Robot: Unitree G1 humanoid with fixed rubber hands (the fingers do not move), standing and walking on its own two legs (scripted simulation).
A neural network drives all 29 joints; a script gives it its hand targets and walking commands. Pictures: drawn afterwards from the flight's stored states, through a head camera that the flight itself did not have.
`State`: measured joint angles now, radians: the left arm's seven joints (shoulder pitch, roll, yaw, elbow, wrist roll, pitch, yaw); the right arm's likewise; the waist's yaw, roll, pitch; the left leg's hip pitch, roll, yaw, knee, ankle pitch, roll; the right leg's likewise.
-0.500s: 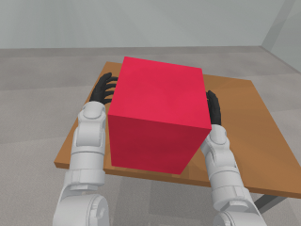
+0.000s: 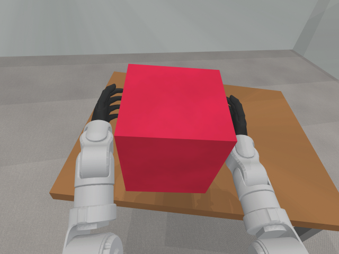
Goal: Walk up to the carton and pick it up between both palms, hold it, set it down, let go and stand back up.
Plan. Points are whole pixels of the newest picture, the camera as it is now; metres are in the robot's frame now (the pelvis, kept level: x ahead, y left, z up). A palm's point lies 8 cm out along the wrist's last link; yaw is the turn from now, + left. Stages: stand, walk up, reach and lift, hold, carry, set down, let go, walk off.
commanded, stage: reach and lift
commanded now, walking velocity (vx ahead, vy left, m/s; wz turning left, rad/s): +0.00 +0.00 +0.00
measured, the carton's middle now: (170, 133) +0.37 -0.02 +0.11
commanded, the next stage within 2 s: hold in 0.64 s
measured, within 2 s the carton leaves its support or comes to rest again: neither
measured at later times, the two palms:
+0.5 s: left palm (84, 121) +0.33 +0.16 +0.19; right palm (229, 128) +0.33 -0.14 +0.17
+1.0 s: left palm (80, 121) +0.34 +0.17 +0.18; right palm (225, 125) +0.34 -0.13 +0.18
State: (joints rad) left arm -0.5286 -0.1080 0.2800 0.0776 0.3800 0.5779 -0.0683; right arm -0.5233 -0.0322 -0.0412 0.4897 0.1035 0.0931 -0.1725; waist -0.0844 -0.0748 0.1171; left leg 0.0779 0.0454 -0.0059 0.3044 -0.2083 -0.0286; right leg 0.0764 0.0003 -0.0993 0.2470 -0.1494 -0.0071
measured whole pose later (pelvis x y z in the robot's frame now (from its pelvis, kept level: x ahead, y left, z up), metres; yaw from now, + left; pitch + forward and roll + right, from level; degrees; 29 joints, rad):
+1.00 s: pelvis -0.01 +0.00 +0.00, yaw +2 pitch -11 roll -1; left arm -0.55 -0.06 0.32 0.03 0.37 0.69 -0.13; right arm -0.54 0.00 -0.02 0.42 0.13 0.20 -0.22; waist -0.08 -0.10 0.10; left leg 0.08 0.03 -0.03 0.30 -0.19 -0.02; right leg 0.10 -0.01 -0.11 0.23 -0.14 0.00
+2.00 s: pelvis -0.01 +0.01 +0.00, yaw +2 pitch -12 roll -1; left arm -0.55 -0.07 0.31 -0.03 0.39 0.75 -0.14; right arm -0.54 -0.01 0.00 0.37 0.16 0.27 -0.23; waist -0.09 -0.08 0.10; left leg 0.08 0.02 -0.01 0.32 -0.19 -0.01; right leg 0.11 -0.02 -0.10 0.24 -0.14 0.01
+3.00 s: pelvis -0.02 +0.01 +0.00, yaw +3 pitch -12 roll -1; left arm -0.59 -0.06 0.31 -0.01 0.41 0.76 -0.13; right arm -0.58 0.00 -0.03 0.42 0.13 0.24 -0.21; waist -0.08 -0.09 0.11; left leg 0.07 0.01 0.00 0.32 -0.18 0.00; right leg 0.10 -0.02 -0.10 0.25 -0.14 0.01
